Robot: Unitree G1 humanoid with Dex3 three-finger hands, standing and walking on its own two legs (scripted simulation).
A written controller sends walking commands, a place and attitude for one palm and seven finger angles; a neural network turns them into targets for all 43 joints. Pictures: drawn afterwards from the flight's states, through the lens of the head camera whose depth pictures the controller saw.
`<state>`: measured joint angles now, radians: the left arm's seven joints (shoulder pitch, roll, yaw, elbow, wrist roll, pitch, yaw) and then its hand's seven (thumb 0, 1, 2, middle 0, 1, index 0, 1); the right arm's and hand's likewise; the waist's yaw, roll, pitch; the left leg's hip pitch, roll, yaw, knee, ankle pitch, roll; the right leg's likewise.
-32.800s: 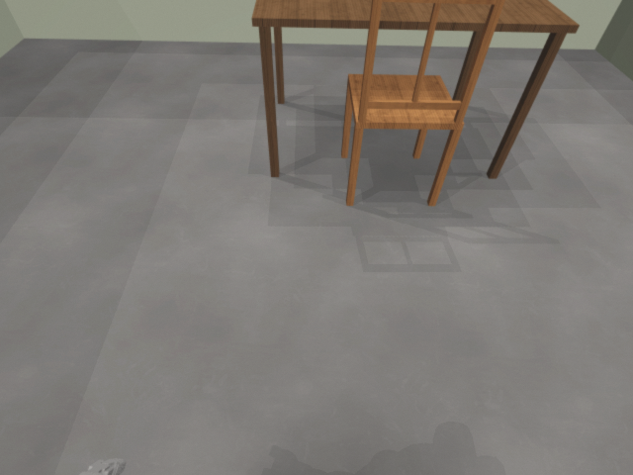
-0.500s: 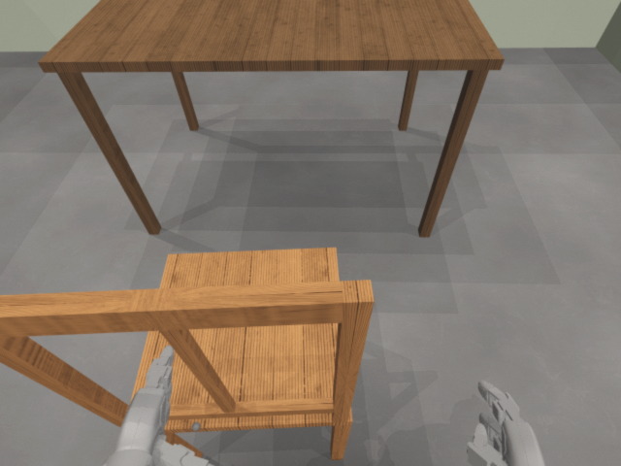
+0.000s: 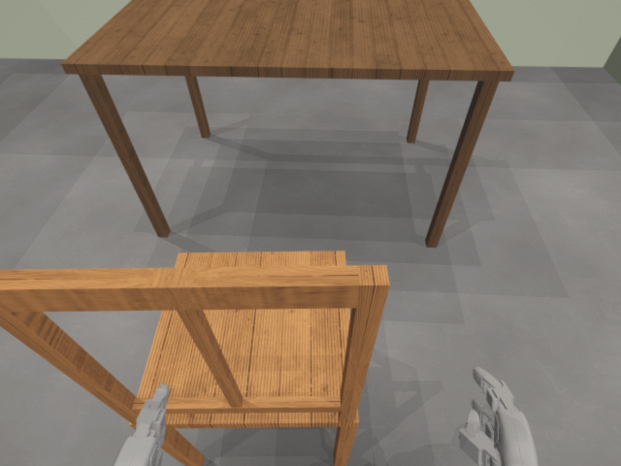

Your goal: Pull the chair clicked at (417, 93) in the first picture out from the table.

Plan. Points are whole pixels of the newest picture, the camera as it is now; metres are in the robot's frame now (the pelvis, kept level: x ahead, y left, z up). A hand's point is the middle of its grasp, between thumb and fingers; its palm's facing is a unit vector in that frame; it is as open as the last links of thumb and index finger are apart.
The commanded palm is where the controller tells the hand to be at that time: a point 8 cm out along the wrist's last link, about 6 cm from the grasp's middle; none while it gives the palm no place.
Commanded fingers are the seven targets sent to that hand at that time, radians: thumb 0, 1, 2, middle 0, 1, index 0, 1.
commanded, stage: draw the hand back to the body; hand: left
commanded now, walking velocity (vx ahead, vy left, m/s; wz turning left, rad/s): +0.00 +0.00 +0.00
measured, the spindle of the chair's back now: (217, 363) +0.26 +0.14 -0.02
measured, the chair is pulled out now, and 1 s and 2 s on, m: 0.60 0.60 0.59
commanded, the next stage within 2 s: step back with the hand held close in 1.66 s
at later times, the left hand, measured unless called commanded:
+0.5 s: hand (152, 435) +0.15 +0.17 +0.07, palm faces -0.01 -1.00 -0.09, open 17.5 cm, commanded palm +0.10 +0.23 +0.09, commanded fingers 0.00 -0.48 0.23 -0.01 -0.01 -0.01 -0.01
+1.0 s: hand (82, 412) +0.16 +0.22 +0.11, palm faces +0.23 -0.86 -0.46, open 12.4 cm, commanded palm +0.14 +0.27 +0.18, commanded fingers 0.00 0.43 0.67 -0.14 -0.20 -0.14 -0.20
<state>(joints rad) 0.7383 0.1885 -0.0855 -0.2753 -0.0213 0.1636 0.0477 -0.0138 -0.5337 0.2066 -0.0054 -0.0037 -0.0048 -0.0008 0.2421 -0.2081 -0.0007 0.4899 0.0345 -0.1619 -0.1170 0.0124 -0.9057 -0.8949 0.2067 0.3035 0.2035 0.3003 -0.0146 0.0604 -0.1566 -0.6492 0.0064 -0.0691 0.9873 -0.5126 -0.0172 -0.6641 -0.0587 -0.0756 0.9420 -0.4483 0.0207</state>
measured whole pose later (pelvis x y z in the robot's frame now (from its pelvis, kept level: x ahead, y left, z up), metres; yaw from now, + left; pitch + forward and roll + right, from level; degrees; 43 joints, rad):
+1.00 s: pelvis +0.01 -0.01 +0.05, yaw +0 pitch -3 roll -1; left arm 0.67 0.36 0.11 -0.38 -0.05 0.09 0.13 -0.01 0.09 0.51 -0.10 -0.14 -0.28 -0.20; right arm 0.19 -0.21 0.05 0.61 0.02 -0.19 -0.13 0.01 -0.91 -0.90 0.21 0.30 0.20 0.30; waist 0.06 0.09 0.01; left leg -0.18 0.02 -0.06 0.59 -0.36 -0.03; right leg -0.21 -0.04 -0.08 0.56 -0.31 0.01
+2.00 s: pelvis -0.01 -0.02 +0.06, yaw -1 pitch -3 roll +0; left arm 0.56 0.44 0.23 -0.38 -0.08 0.15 0.12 0.01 0.90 0.90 -0.21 -0.30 -0.40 -0.36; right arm 0.12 -0.24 0.02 0.58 0.05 -0.13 -0.11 0.01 -0.91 -0.89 0.21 0.30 0.20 0.30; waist 0.06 0.06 0.17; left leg -0.15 0.03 -0.05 0.47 -0.26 -0.04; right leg -0.20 -0.03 -0.07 0.48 -0.23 0.00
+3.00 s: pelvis -0.17 +0.03 +0.04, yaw -1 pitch +0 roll -2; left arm 0.53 0.43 0.44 -0.54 -0.05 -0.21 0.16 0.01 0.89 0.90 -0.22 -0.31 -0.21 -0.30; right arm 0.17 -0.21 -0.02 0.67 0.01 -0.12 -0.09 0.01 -0.91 -0.89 0.21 0.30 0.20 0.30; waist 0.00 0.01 0.03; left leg -0.42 -0.01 -0.05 0.64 -0.21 0.01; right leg -0.37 -0.03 -0.02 0.63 -0.29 0.03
